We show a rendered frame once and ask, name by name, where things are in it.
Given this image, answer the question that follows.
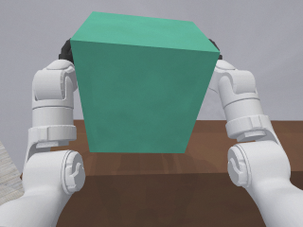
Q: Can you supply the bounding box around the left robot upper arm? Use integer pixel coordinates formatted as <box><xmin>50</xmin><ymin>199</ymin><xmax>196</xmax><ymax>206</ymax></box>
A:
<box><xmin>0</xmin><ymin>149</ymin><xmax>86</xmax><ymax>227</ymax></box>

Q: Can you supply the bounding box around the pedestal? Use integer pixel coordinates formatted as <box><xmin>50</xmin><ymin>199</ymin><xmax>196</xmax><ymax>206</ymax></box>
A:
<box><xmin>20</xmin><ymin>119</ymin><xmax>303</xmax><ymax>227</ymax></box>

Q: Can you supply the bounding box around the robot left hand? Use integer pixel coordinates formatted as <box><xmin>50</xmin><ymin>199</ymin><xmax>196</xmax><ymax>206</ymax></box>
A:
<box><xmin>59</xmin><ymin>38</ymin><xmax>75</xmax><ymax>65</ymax></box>

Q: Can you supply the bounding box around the robot left forearm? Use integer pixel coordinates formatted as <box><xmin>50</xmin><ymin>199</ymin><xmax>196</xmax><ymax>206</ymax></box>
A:
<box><xmin>22</xmin><ymin>60</ymin><xmax>78</xmax><ymax>191</ymax></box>

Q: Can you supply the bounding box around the right robot upper arm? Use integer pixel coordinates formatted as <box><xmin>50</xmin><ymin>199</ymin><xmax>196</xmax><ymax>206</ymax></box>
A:
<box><xmin>227</xmin><ymin>140</ymin><xmax>303</xmax><ymax>227</ymax></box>

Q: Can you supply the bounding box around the robot right forearm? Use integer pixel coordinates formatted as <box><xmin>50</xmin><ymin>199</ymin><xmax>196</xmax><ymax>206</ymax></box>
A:
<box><xmin>208</xmin><ymin>60</ymin><xmax>291</xmax><ymax>178</ymax></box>

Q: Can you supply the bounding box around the carton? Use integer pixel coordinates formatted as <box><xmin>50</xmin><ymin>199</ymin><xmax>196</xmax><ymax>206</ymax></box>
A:
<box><xmin>70</xmin><ymin>11</ymin><xmax>221</xmax><ymax>153</ymax></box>

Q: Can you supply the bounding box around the robot right hand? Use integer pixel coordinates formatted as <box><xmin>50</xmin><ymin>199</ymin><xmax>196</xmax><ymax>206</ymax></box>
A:
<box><xmin>209</xmin><ymin>39</ymin><xmax>223</xmax><ymax>60</ymax></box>

